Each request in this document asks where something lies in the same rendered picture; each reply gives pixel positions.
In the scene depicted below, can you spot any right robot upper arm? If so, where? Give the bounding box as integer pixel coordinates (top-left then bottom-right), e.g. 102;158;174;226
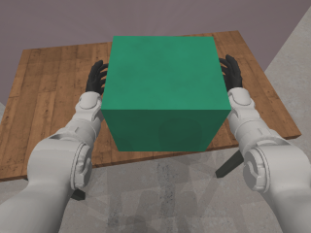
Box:
243;145;311;233

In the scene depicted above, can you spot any left robot hand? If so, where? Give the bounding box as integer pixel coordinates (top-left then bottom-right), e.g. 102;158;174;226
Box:
86;59;109;96

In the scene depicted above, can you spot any carton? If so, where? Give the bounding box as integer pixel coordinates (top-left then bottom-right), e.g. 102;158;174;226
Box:
100;36;231;151

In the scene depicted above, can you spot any table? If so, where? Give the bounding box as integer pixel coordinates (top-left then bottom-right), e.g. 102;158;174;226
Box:
0;30;302;201

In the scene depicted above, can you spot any left robot upper arm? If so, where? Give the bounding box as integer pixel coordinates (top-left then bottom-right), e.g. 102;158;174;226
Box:
0;138;92;233

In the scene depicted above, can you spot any right robot forearm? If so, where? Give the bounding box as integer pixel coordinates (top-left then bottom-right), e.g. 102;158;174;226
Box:
227;87;311;169

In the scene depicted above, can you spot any left robot forearm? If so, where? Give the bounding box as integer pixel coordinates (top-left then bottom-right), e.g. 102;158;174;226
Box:
26;91;104;180

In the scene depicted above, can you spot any right robot hand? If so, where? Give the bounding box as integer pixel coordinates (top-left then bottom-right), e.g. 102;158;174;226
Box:
219;54;243;92

